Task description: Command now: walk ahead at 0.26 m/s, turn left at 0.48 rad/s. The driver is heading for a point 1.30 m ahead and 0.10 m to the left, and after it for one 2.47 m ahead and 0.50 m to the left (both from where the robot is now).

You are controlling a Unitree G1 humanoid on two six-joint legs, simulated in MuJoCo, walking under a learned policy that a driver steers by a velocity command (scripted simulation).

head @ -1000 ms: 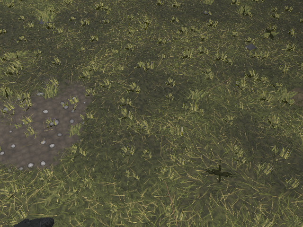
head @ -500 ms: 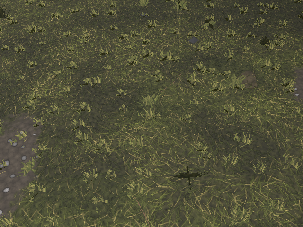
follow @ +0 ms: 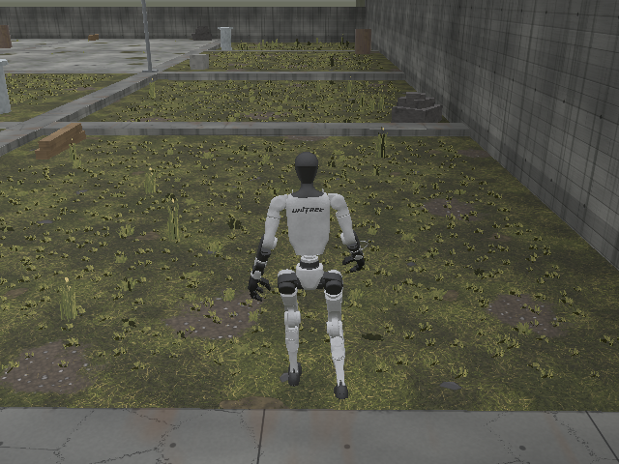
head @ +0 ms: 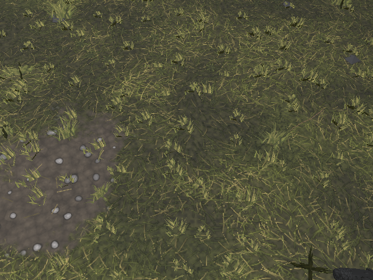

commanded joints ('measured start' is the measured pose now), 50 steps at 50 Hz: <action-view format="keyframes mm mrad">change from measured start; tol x16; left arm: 1 -89 111 16 -135 9 -32 19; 19 -395 74 14 -247 13 19 12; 50 -105 93 49 -185 -25 115 20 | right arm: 1 181 -148 -43 -34 0 7 -18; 24 74 -145 -54 -46 16 92 -92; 27 289 -181 -54 -8 -11 81 -79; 50 14 -113 -41 17 -15 50 -81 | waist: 1 -86 34 -204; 23 -25 137 -112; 26 -58 -312 -298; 29 -45 -72 -165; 39 -26 -176 -106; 43 -64 -81 -104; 45 -57 224 -65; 50 -25 143 -27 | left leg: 1 588 292 -404 -239 575 232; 5 320 207 -278 -290 756 205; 24 366 54 -500 -48 480 49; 26 13 -191 -312 356 -543 -72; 27 -18 -102 -274 516 -554 -116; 31 31 -56 -183 580 -327 -159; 41 367 -9 -31 -238 -62 -97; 46 378 361 -319 -343 161 167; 50 437 346 -203 -281 487 160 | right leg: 1 -482 -34 35 160 88 -9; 12 -315 47 63 -332 450 19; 22 -223 89 110 -580 289 -28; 24 79 44 96 -780 566 -72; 26 486 -356 528 -714 1219 -378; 34 136 -128 200 -803 702 -268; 42 28 -92 330 -797 349 -210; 47 -198 85 16 -186 -74 -27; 50 -278 55 45 -39 -12 12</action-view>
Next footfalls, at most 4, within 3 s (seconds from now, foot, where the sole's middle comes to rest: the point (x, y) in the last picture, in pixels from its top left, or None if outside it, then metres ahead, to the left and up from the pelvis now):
0.48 right None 0.31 -0.06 -0.75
0.86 left None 0.17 0.14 -0.75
1.20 right None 0.25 -0.11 -0.75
1.68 left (164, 272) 0.44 0.10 -0.75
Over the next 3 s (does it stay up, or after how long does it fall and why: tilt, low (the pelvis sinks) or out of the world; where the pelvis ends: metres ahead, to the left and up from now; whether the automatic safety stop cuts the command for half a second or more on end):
stays up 0.82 -0.09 0.01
